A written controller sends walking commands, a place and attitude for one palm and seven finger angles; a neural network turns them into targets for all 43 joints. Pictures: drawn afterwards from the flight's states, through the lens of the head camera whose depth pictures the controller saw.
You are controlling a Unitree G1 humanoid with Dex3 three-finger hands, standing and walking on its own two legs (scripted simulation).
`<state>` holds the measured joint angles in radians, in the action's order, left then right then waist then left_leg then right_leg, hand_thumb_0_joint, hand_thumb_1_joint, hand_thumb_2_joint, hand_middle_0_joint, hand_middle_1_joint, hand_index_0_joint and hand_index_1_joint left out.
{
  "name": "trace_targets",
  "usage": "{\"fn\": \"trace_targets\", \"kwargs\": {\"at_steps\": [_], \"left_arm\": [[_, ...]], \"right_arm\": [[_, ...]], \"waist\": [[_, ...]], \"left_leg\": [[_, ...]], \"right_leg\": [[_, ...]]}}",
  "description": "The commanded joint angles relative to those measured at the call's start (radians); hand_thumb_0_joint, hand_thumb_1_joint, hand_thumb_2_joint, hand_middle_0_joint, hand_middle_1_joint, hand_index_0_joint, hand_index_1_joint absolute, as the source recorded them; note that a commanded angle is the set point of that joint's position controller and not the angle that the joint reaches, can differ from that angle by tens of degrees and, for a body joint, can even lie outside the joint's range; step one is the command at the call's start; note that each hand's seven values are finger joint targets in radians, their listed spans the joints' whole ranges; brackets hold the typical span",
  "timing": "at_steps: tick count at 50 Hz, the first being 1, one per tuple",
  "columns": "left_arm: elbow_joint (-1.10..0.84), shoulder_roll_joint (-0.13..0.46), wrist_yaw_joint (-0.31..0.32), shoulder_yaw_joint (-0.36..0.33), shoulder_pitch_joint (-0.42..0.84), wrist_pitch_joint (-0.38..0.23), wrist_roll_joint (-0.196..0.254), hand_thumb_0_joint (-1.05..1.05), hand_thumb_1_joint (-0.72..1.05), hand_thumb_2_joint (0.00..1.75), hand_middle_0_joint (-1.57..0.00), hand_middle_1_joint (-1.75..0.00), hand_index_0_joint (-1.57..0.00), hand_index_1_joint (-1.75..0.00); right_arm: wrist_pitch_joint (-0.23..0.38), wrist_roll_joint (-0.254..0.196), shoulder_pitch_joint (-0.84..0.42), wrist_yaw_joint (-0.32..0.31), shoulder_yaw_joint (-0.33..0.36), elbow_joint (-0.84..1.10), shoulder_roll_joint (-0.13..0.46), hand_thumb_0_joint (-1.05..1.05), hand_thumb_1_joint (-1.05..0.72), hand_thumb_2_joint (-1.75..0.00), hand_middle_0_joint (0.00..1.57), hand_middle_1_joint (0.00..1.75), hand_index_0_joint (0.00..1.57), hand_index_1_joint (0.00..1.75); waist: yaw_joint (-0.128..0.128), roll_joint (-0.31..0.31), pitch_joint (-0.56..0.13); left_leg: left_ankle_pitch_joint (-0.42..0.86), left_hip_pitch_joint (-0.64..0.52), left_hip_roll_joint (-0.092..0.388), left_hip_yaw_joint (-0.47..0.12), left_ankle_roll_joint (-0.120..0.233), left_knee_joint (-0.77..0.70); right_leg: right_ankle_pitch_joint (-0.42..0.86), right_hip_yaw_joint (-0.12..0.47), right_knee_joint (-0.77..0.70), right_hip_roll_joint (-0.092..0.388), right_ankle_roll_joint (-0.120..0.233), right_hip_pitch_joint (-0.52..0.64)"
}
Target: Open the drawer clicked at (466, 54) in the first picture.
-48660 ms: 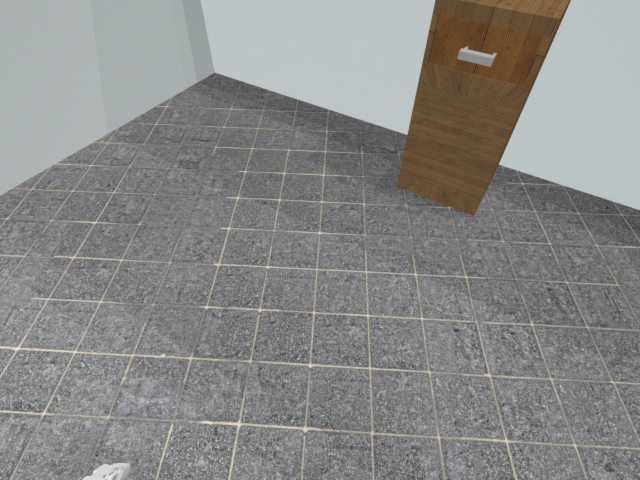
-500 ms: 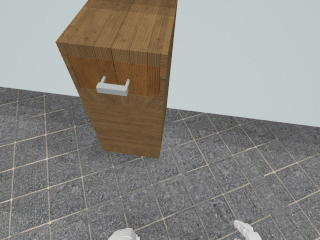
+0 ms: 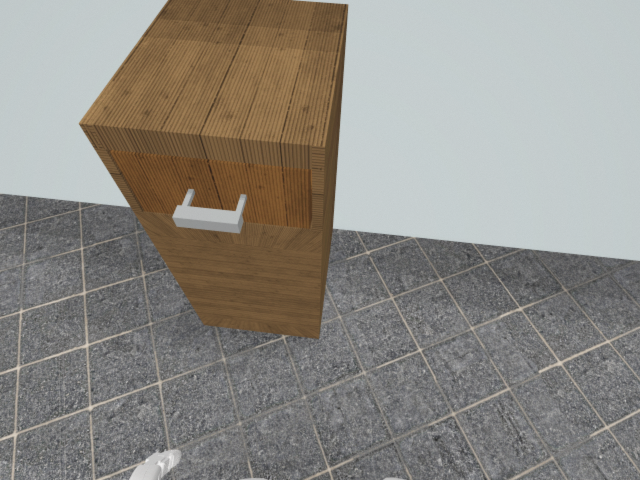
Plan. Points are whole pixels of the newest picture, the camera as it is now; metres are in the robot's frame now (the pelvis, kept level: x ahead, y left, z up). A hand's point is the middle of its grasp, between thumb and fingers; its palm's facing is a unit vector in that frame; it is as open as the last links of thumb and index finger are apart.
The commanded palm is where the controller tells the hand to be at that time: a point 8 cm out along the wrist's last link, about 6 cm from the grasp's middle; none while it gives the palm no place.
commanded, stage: come to a stop and stand still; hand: left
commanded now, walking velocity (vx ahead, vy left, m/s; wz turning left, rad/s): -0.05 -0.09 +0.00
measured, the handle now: (212, 208) +0.53 +0.22 -0.07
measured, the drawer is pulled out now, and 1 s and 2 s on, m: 0.00 0.00 0.00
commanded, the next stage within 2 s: look again from close up in 0.72 s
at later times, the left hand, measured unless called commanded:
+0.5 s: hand out of the picture +0.02 +0.16 -0.18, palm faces -0.02 -0.97 -0.23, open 7.4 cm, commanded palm none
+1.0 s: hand out of the picture -0.03 +0.13 -0.17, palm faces -0.04 -0.98 -0.18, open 7.4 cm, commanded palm none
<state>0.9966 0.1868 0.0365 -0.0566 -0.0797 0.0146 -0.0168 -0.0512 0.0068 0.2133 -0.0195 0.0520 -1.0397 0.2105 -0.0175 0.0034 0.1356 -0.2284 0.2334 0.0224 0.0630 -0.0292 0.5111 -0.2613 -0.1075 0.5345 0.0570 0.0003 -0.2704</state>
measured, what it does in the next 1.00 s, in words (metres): steps on the spot: right foot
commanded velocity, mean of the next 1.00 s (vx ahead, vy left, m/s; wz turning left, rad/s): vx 0.00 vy -0.02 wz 0.00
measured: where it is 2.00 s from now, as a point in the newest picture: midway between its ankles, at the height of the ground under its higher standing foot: outside the picture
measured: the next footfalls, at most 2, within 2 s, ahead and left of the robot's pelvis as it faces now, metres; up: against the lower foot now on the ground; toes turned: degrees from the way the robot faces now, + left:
right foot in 0.30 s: -0.02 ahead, -0.12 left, +0.00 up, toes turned -3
left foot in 1.84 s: +0.09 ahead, +0.13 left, +0.00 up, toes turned +0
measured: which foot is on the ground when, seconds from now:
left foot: down 0.00-1.00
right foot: down 0.00-0.00, up 0.02-0.28, down 0.30-1.00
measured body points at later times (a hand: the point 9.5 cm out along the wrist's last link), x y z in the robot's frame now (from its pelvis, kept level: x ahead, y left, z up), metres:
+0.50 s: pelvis -0.02 -0.02 -0.01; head -0.02 -0.03 +0.44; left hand +0.02 +0.21 -0.16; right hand +0.04 -0.26 -0.16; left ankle +0.00 +0.09 -0.74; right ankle -0.06 -0.12 -0.73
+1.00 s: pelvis -0.02 -0.04 +0.00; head -0.01 -0.04 +0.45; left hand -0.03 +0.18 -0.15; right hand -0.06 -0.25 -0.16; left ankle +0.00 +0.09 -0.73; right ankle -0.06 -0.12 -0.73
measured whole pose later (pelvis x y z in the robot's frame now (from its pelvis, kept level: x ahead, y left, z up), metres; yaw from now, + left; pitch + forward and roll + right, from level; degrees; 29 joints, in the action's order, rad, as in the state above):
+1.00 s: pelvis -0.02 -0.04 +0.00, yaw -3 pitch +0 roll +1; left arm 1.11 0.14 0.03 0.02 -0.34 -0.02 -0.01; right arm 0.00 0.01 0.34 -0.02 -0.02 -1.14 0.14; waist 0.00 0.00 0.01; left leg -0.23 0.23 0.02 0.05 -0.01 0.46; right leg -0.31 -0.02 0.48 -0.04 0.06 -0.16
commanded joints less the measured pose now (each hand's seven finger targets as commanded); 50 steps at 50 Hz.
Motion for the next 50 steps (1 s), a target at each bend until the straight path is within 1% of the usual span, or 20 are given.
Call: {"fn": "trace_targets", "kwargs": {"at_steps": [1,3,7,11,12,13,14,15,16,17,18,20,22,23,24,25,27,31,38,50], "left_arm": [[-0.054,0.095,0.01,-0.022,-0.061,0.022,0.006,0.0,0.9,0.9,-0.2,-0.3,-0.2,-0.3],[-0.039,0.094,0.003,-0.026,-0.059,0.031,0.006,0.0,0.9,0.9,-0.2,-0.3,-0.2,-0.3],[-0.033,0.082,-0.008,-0.014,-0.07,0.019,0.007,0.0,0.9,0.9,-0.2,-0.3,-0.2,-0.3],[-0.037,0.079,-0.014,-0.005,-0.094,0.011,0.007,0.0,0.9,0.9,-0.2,-0.3,-0.2,-0.3],[-0.021,0.085,-0.013,-0.006,-0.14,0.004,0.005,0.0,0.9,0.9,-0.2,-0.3,-0.2,-0.3],[0.006,0.095,0.02,0.01,-0.28,-0.031,0.003,0.0,0.9,0.9,-0.2,-0.3,-0.2,-0.3],[-0.059,0.162,0.024,0.0,-0.194,-0.04,-0.009,0.0,0.9,0.9,-0.2,-0.3,-0.2,-0.3],[-0.068,0.164,0.023,0.014,-0.18,-0.053,-0.01,0.0,0.9,0.9,-0.2,-0.3,-0.2,-0.3],[-0.079,0.166,0.024,0.017,-0.198,-0.059,-0.016,0.0,0.9,0.9,-0.2,-0.3,-0.2,-0.3],[-0.075,0.166,0.029,0.0,-0.218,-0.067,-0.012,0.0,0.9,0.9,-0.2,-0.3,-0.2,-0.3],[-0.074,0.141,0.035,0.001,-0.245,-0.068,-0.009,0.0,0.9,0.9,-0.2,-0.3,-0.2,-0.3],[-0.084,0.127,0.036,0.012,-0.239,-0.057,-0.01,0.0,0.9,0.9,-0.2,-0.3,-0.2,-0.3],[-0.098,0.122,0.031,0.017,-0.186,-0.041,0.0,0.0,0.9,0.9,-0.2,-0.3,-0.2,-0.3],[-0.099,0.104,0.028,0.021,-0.205,-0.031,0.006,0.0,0.9,0.9,-0.2,-0.3,-0.2,-0.3],[-0.092,0.092,0.027,0.023,-0.223,-0.018,0.003,0.0,0.9,0.9,-0.2,-0.3,-0.2,-0.3],[-0.077,0.084,0.02,0.03,-0.238,-0.015,-0.001,0.0,0.9,0.9,-0.2,-0.3,-0.2,-0.3],[-0.047,0.076,0.01,0.039,-0.273,-0.022,-0.004,0.0,0.9,0.9,-0.2,-0.3,-0.2,-0.3],[-0.031,0.102,0.001,0.043,-0.265,-0.039,0.001,0.0,0.9,0.9,-0.2,-0.3,-0.2,-0.3],[0.024,0.086,-0.003,0.051,-0.281,-0.047,0.004,0.0,0.9,0.9,-0.2,-0.3,-0.2,-0.3],[0.095,0.053,0.002,0.055,-0.325,-0.05,0.007,0.0,0.9,0.9,-0.2,-0.3,-0.2,-0.3]], "right_arm": [[0.014,0.029,0.11,-0.015,0.025,0.055,0.167,0.0,-0.9,-0.9,0.2,0.3,0.2,0.3],[0.023,0.029,0.067,-0.034,0.012,0.062,0.129,0.0,-0.9,-0.9,0.2,0.3,0.2,0.3],[0.034,0.024,0.061,-0.037,0.012,0.069,0.133,0.0,-0.9,-0.9,0.2,0.3,0.2,0.3],[0.034,0.021,0.08,-0.027,0.023,0.05,0.15,0.0,-0.9,-0.9,0.2,0.3,0.2,0.3],[0.036,0.015,0.068,-0.024,0.024,0.047,0.146,0.0,-0.9,-0.9,0.2,0.3,0.2,0.3],[0.056,-0.014,-0.054,-0.015,0.043,0.117,0.185,0.0,-0.9,-0.9,0.2,0.3,0.2,0.3],[0.057,-0.006,0.009,0.008,0.021,0.175,0.081,0.0,-0.9,-0.9,0.2,0.3,0.2,0.3],[0.056,0.002,0.017,0.012,0.002,0.177,0.038,0.0,-0.9,-0.9,0.2,0.3,0.2,0.3],[0.056,0.003,0.018,0.018,0.002,0.171,0.024,0.0,-0.9,-0.9,0.2,0.3,0.2,0.3],[0.051,0.004,0.033,0.015,0.0,0.174,0.03,0.0,-0.9,-0.9,0.2,0.3,0.2,0.3],[0.055,0.003,0.001,0.01,-0.001,0.189,0.043,0.0,-0.9,-0.9,0.2,0.3,0.2,0.3],[0.053,-0.001,0.0,0.001,-0.01,0.181,0.027,0.0,-0.9,-0.9,0.2,0.3,0.2,0.3],[0.054,0.002,0.102,0.001,-0.012,0.13,0.027,0.0,-0.9,-0.9,0.2,0.3,0.2,0.3],[0.058,0.012,0.103,0.0,-0.015,0.117,0.064,0.0,-0.9,-0.9,0.2,0.3,0.2,0.3],[0.056,0.015,0.083,0.0,-0.016,0.116,0.083,0.0,-0.9,-0.9,0.2,0.3,0.2,0.3],[0.054,0.014,0.048,-0.001,-0.017,0.116,0.089,0.0,-0.9,-0.9,0.2,0.3,0.2,0.3],[0.055,0.012,0.018,0.002,-0.022,0.121,0.072,0.0,-0.9,-0.9,0.2,0.3,0.2,0.3],[0.056,0.012,0.075,0.002,-0.03,0.085,0.048,0.0,-0.9,-0.9,0.2,0.3,0.2,0.3],[0.07,0.008,0.113,-0.001,-0.047,0.017,0.041,0.0,-0.9,-0.9,0.2,0.3,0.2,0.3],[0.077,0.005,0.153,-0.011,-0.058,-0.068,0.017,0.0,-0.9,-0.9,0.2,0.3,0.2,0.3]], "waist": [[-0.012,-0.202,-0.172],[0.01,-0.222,-0.149],[0.006,-0.128,-0.185],[-0.008,-0.172,-0.207],[0.009,-0.148,-0.212],[0.084,-0.041,-0.317],[0.007,0.152,-0.25],[0.0,0.124,-0.23],[0.0,0.078,-0.244],[0.004,0.21,-0.285],[0.026,0.262,-0.259],[0.009,0.162,-0.212],[-0.042,0.0,-0.175],[-0.016,-0.095,-0.123],[0.0,-0.171,-0.066],[0.017,-0.157,0.0],[0.033,-0.078,0.028],[-0.001,0.042,-0.057],[0.008,-0.017,-0.057],[0.021,-0.008,-0.067]], "left_leg": [[0.696,-0.063,0.344,-0.271,0.222,-0.196],[0.76,-0.083,0.307,-0.221,0.231,-0.156],[0.731,-0.21,0.277,-0.16,0.208,-0.132],[0.646,-0.213,0.257,-0.146,0.179,-0.124],[0.591,-0.196,0.235,-0.122,0.151,-0.095],[0.585,-0.252,0.214,-0.066,0.079,0.168],[0.057,0.05,0.073,-0.009,0.041,0.179],[-0.197,0.112,0.027,-0.012,0.023,0.176],[-0.2,0.143,-0.003,0.003,0.024,0.205],[-0.204,0.22,-0.002,0.0,0.039,0.256],[-0.216,0.245,0.002,-0.022,0.05,0.278],[-0.173,0.148,0.004,-0.033,0.049,0.197],[0.1,-0.085,0.025,-0.044,0.055,-0.006],[0.218,-0.076,0.106,-0.126,0.09,-0.024],[0.15,0.001,0.154,-0.192,0.127,-0.088],[0.036,0.087,0.163,-0.218,0.141,-0.133],[-0.162,0.143,0.111,-0.182,0.113,-0.162],[-0.081,-0.001,0.046,-0.09,0.071,-0.065],[-0.026,-0.005,0.066,-0.105,0.068,-0.118],[0.068,-0.015,0.075,-0.094,0.065,-0.117]], "right_leg": [[-0.327,0.084,0.379,-0.051,0.006,-0.057],[-0.282,0.177,0.51,-0.044,0.004,-0.136],[-0.223,0.134,0.373,-0.042,-0.014,-0.142],[-0.143,0.074,0.084,-0.047,-0.002,-0.014],[-0.035,0.067,-0.027,-0.048,0.0,0.048],[0.183,0.186,-0.226,0.032,-0.009,0.024],[0.437,0.311,-0.17,0.138,0.041,0.13],[0.546,0.333,-0.117,0.188,0.111,0.15],[0.742,0.296,-0.058,0.145,0.127,0.213],[0.888,0.274,-0.012,0.128,0.134,0.341],[0.974,0.284,0.004,0.148,0.143,0.34],[0.861,0.264,-0.003,0.144,0.155,0.223],[0.451,0.209,0.012,0.077,0.101,0.02],[0.192,0.174,0.006,0.006,0.058,-0.05],[-0.053,0.132,0.001,-0.04,0.039,-0.053],[-0.111,0.121,-0.015,-0.05,0.033,-0.037],[-0.09,0.161,-0.09,-0.03,0.045,-0.015],[-0.179,0.269,-0.217,0.03,0.062,-0.075],[-0.071,0.235,-0.204,0.017,0.057,-0.027],[0.075,0.211,-0.17,0.024,0.057,0.037]]}}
